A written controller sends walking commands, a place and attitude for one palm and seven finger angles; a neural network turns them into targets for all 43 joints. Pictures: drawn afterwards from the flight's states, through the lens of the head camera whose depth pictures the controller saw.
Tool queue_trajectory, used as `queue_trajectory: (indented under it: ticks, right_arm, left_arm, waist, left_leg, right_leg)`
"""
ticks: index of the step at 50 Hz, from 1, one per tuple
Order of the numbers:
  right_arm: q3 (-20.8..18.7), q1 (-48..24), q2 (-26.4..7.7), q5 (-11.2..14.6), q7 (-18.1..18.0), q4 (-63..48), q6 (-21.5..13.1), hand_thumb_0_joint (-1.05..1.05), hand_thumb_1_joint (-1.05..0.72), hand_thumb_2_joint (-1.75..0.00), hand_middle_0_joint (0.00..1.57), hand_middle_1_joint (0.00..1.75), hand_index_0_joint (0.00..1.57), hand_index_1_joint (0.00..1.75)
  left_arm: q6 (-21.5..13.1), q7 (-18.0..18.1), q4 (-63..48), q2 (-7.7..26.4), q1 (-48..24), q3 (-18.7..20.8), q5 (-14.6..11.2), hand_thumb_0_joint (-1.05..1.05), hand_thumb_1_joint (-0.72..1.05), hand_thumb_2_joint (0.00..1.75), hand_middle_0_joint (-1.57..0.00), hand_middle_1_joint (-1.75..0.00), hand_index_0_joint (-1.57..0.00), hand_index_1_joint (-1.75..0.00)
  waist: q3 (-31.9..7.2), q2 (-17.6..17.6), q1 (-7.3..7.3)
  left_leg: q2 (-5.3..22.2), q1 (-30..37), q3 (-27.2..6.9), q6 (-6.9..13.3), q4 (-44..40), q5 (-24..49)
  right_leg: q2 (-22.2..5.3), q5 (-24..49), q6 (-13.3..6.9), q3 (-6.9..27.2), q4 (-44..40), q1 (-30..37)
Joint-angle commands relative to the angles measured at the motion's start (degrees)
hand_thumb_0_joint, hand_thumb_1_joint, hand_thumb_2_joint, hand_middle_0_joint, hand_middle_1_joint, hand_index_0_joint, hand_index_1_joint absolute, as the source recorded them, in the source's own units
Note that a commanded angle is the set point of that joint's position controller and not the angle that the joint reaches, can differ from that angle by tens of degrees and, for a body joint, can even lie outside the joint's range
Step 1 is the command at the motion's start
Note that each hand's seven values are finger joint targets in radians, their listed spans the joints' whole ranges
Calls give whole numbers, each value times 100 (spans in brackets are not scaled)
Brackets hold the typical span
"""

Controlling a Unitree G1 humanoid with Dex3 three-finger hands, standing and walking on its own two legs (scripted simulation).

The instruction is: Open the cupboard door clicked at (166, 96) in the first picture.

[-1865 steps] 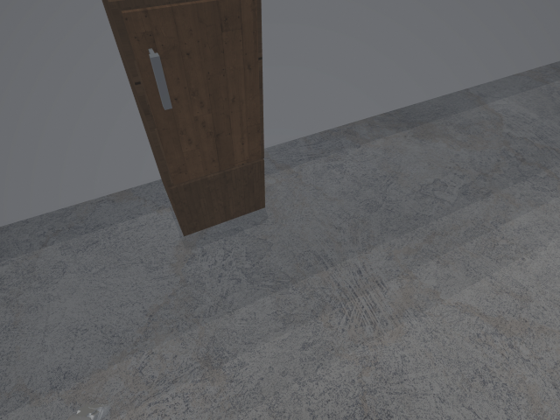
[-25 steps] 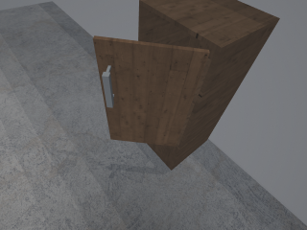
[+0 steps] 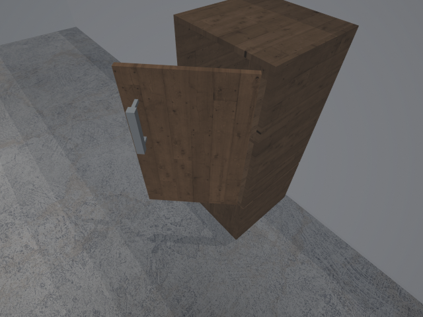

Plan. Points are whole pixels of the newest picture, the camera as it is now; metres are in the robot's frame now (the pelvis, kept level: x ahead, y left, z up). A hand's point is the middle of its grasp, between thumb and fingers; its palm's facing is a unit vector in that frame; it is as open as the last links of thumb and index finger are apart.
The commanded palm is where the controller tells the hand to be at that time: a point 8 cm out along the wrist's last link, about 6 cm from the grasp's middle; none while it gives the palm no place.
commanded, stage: come to a stop and stand still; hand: left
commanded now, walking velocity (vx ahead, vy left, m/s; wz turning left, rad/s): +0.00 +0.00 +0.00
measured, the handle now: (138, 127) +0.60 +0.23 -0.01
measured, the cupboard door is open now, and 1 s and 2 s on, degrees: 45 45 45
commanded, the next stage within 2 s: look again from close up in 0.84 s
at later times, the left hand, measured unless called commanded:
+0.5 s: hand out of the picture +0.02 +0.15 -0.18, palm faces +0.05 -0.99 -0.16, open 7.3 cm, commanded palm none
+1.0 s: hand out of the picture +0.03 +0.16 -0.18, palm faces +0.01 -0.98 -0.19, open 7.4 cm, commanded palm none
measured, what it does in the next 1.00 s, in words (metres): stands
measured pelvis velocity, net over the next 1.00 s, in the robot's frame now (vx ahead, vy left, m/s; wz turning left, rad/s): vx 0.04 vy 0.00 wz -0.01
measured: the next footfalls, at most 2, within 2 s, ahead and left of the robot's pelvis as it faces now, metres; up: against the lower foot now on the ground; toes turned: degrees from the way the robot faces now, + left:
none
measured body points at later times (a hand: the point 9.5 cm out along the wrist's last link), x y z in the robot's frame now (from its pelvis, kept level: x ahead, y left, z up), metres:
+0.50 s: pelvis +0.03 -0.01 +0.00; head +0.04 -0.01 +0.45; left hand +0.01 +0.20 -0.16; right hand +0.02 -0.23 -0.16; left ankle +0.04 +0.13 -0.74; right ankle -0.04 -0.11 -0.74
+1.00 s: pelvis +0.04 +0.00 +0.00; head +0.06 +0.00 +0.45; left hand +0.03 +0.22 -0.16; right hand +0.06 -0.23 -0.16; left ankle +0.04 +0.13 -0.74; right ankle -0.04 -0.11 -0.74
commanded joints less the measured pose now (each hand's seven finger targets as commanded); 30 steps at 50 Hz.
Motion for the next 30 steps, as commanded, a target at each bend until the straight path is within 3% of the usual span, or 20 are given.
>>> queue_trajectory:
  ticks: [1,6,8,12,20,30]
  right_arm:
    - [-50,243,-396,-19,-33,-139,-107,0,-90,-90,20,30,20,30]
    - [-34,349,-335,-18,-63,-62,-131,0,-90,-90,20,30,20,30]
    - [-33,395,-338,-15,-73,-56,-153,0,-90,-90,20,30,20,30]
    - [-32,392,-310,-8,-94,-50,-166,0,-90,-90,20,30,20,30]
    - [-37,211,-300,-2,-103,-95,-161,0,-90,-90,20,30,20,30]
    - [-7,52,-444,1,-112,-157,-191,0,-90,-90,20,30,20,30]
  left_arm:
    - [-110,72,-157,601,275,103,-28,0,90,90,-20,-30,-20,-30]
    - [-122,90,-93,518,383,108,-32,0,90,90,-20,-30,-20,-30]
    - [-135,95,-93,508,421,118,-36,0,90,90,-20,-30,-20,-30]
    - [-135,111,-80,464,452,125,-28,0,90,90,-20,-30,-20,-30]
    - [-154,121,-60,450,513,120,-8,0,90,90,-20,-30,-20,-30]
    - [-173,115,-84,561,487,111,0,0,90,90,-20,-30,-20,-30]
  waist:
    - [434,-13,59]
    - [401,-37,84]
    - [206,-29,92]
    - [251,61,104]
    - [306,-102,115]
    - [79,-30,116]
  left_leg:
    - [289,373,-462,76,-350,-15]
    - [326,365,-447,71,-317,250]
    - [352,456,-441,79,-282,436]
    - [371,469,-427,91,-239,618]
    - [373,587,-395,92,-188,796]
    - [366,780,-388,93,-144,1227]
  right_leg:
    - [-559,166,-209,612,-833,-845]
    - [-540,525,-216,558,-768,-676]
    - [-550,765,-212,519,-698,-536]
    - [-545,1058,-212,486,-645,-474]
    - [-557,1532,-176,450,-646,-465]
    - [-589,2125,-136,411,-641,-203]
